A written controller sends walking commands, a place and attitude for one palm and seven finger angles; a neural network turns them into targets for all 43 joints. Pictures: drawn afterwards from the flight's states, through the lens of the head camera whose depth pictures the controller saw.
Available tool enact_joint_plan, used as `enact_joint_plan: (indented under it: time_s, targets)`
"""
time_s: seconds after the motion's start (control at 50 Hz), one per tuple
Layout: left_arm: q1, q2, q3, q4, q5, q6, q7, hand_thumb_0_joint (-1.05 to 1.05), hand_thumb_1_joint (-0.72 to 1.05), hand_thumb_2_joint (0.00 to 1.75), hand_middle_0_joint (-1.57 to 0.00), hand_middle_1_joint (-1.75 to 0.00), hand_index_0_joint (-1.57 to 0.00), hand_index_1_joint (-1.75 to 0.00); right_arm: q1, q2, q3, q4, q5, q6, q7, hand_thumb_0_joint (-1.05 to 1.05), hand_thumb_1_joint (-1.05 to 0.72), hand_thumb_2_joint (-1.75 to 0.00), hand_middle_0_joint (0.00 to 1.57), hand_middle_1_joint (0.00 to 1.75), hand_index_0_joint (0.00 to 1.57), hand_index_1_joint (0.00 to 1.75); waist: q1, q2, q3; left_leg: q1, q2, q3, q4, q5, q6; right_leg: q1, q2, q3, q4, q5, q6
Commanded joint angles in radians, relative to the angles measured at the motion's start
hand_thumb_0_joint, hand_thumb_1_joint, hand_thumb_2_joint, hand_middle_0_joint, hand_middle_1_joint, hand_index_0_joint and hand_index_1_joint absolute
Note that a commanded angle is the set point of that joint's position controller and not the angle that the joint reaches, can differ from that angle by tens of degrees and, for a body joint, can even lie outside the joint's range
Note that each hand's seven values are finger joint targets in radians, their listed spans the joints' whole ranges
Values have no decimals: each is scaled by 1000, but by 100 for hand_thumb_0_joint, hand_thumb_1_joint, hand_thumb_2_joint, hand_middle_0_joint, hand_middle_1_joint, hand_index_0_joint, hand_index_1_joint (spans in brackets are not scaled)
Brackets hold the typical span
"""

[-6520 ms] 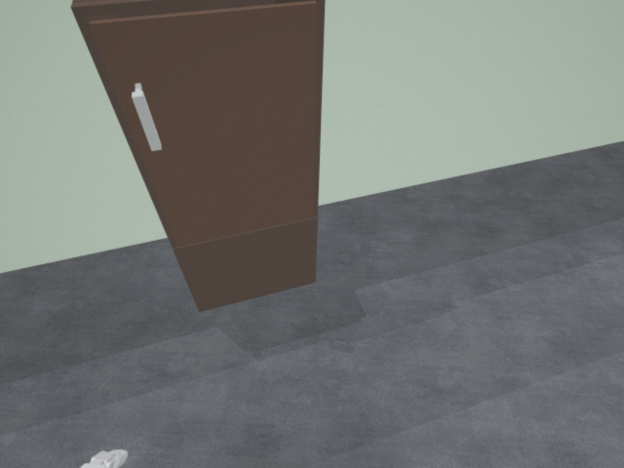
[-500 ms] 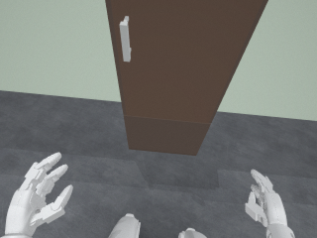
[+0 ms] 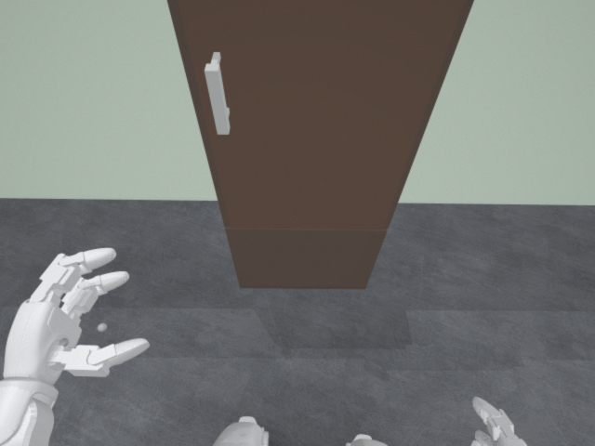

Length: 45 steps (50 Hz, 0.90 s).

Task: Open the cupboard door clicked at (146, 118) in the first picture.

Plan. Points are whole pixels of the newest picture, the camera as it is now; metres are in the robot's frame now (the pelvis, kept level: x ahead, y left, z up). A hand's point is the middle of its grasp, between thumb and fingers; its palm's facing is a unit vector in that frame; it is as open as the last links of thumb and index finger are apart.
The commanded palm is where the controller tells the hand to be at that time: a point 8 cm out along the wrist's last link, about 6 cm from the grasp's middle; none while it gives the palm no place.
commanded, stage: raise the hand with hooked fingers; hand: left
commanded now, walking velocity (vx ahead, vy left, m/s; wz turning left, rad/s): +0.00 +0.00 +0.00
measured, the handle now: (220, 94) +0.62 +0.17 +0.11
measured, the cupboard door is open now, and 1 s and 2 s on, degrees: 0 0 0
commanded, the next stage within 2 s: move the hooked fingers beside the handle in 1.12 s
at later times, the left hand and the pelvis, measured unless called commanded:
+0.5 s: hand (61, 267) +0.29 +0.29 +0.11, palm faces +0.10 -0.99 -0.05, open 13.9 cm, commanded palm +0.26 +0.34 +0.11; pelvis +0.01 +0.02 +0.02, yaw +1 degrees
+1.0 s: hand (77, 252) +0.30 +0.27 +0.12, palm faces +0.09 -1.00 -0.03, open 14.0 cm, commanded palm +0.27 +0.32 +0.12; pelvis +0.01 +0.00 +0.03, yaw +0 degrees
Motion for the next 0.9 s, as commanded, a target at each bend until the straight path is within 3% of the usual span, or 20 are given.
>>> enact_joint_plan:
  time_s: [0.0,0.04,0.06,0.08,0.14,0.16,0.18,0.22,0.24,0.3,0.32,0.4,0.44,0.54,0.62,0.66,0.76,0.78,0.86,0.88]
  targets:
    - [-213,250,90,-234,-15,-49,-30,0,-27,40,-28,-105,-28,-105,-83,-128,-44,-167,9,-80,-21,0,-90,-90,20,30,20,30,-1,77,-229,233,-34,-32,-181,151,24,90,26,49,-180,108,-3]
    - [-202,260,116,-267,-17,-45,-3,0,-31,38,-29,-108,-29,-108,-88,-120,-39,-169,7,-84,-23,0,-90,-90,20,30,20,30,17,104,-257,287,-30,-40,-206,203,20,114,29,26,-170,161,-8]
    - [-202,293,148,-286,-19,-42,12,0,-34,37,-29,-110,-29,-110,-84,-122,-35,-170,1,-84,-21,0,-90,-90,20,30,20,30,29,104,-272,296,-29,-49,-211,242,16,139,33,19,-162,193,-14]
    - [-179,279,150,-282,-19,-36,26,0,-36,36,-29,-111,-29,-111,-87,-115,-32,-174,1,-81,-18,0,-90,-90,20,30,20,30,33,104,-270,308,-28,-47,-219,267,13,148,32,14,-163,219,-12]
    - [-176,233,118,-232,-16,-1,44,0,-43,33,-29,-115,-29,-115,-95,-113,-26,-175,4,-68,-8,0,-90,-90,20,30,20,30,21,118,-205,315,-24,-47,-239,277,3,133,36,-1,-175,236,-8]
    - [-187,233,115,-188,-16,24,37,0,-45,32,-30,-117,-30,-117,-87,-118,-24,-178,4,-59,-7,0,-90,-90,20,30,20,30,15,83,-174,300,-24,-50,-246,272,5,136,41,-4,-183,240,-10]
    - [-207,215,91,-169,-10,45,29,0,-48,31,-30,-118,-30,-118,-96,-120,-24,-179,10,-54,-6,0,-90,-90,20,30,20,30,8,97,-148,300,-22,-49,-256,261,1,124,39,-6,-192,234,-8]
    - [-239,207,66,-145,2,90,13,0,-50,30,-30,-120,-30,-120,-92,-124,-24,-186,13,-44,-7,0,-90,-90,20,30,20,30,0,102,-140,313,-20,-52,-267,261,0,121,39,-7,-207,236,-6]
    - [-260,215,64,-132,4,110,4,0,-50,30,-30,-120,-30,-120,-88,-128,-23,-190,13,-40,-9,0,-90,-90,20,30,20,30,-3,70,-146,313,-20,-54,-273,252,1,128,39,-9,-214,236,-4]
    - [-335,255,86,-132,4,137,-22,0,-50,30,-30,-120,-30,-120,-88,-133,-19,-196,14,-32,-16,0,-90,-90,20,30,20,30,0,52,-176,342,-23,-52,-277,282,4,163,42,-3,-230,267,-7]
    - [-369,262,90,-144,4,134,-25,0,-50,30,-30,-120,-30,-120,-91,-130,-19,-198,14,-31,-18,0,-90,-90,20,30,20,30,-5,41,-178,352,-23,-54,-280,278,4,164,43,-3,-234,263,-7]
    - [-465,324,141,-177,4,96,-20,0,-50,30,-30,-120,-30,-120,-99,-121,-8,-189,6,-29,-23,0,-90,-90,20,30,20,30,5,110,-216,420,-23,-63,-293,322,-4,186,45,2,-241,274,-17]
    - [-471,323,145,-143,4,91,-21,0,-50,30,-30,-120,-30,-120,-98,-121,-6,-183,7,-28,-24,0,-90,-90,20,30,20,30,3,85,-210,420,-21,-65,-299,324,-4,189,46,1,-248,274,-15]
    - [-503,338,151,-31,-8,140,-65,0,-50,30,-30,-120,-30,-120,-103,-128,-4,-172,15,-16,-31,0,-90,-90,20,30,20,30,4,85,-184,409,-28,-52,-315,296,2,213,40,8,-282,283,-14]
    - [-519,350,151,3,-13,179,-95,0,-50,30,-30,-120,-30,-120,-99,-130,-7,-179,18,-10,-32,0,-90,-90,20,30,20,30,10,84,-200,419,-33,-41,-318,329,9,245,38,14,-299,327,-14]
    - [-493,332,141,22,-20,181,-101,0,-50,30,-30,-120,-30,-120,-93,-132,-7,-184,16,-9,-27,0,-90,-90,20,30,20,30,16,45,-182,402,-35,-39,-317,335,11,256,42,12,-301,338,-17]
    - [-505,368,179,-7,-20,145,-76,0,-50,30,-30,-120,-30,-120,-92,-134,-14,-191,12,-2,-17,0,-90,-90,20,30,20,30,22,25,-177,388,-38,-29,-320,307,14,262,43,23,-304,322,-15]
    - [-520,374,183,-23,-14,135,-71,0,-50,30,-30,-120,-30,-120,-98,-132,-13,-193,12,-2,-15,0,-90,-90,20,30,20,30,23,66,-190,395,-39,-26,-323,305,12,262,40,26,-302,319,-15]
    - [-536,380,194,-48,-10,100,-48,0,-50,30,-30,-120,-30,-120,-94,-127,-15,-189,8,0,-17,0,-90,-90,20,30,20,30,20,51,-199,396,-41,-16,-317,296,19,278,39,40,-306,317,-11]
    - [-544,381,186,-46,-1,96,-48,0,-50,30,-30,-120,-30,-120,-93,-127,-14,-187,12,1,-18,0,-90,-90,20,30,20,30,13,74,-206,399,-41,-13,-319,285,19,272,38,44,-308,309,-9]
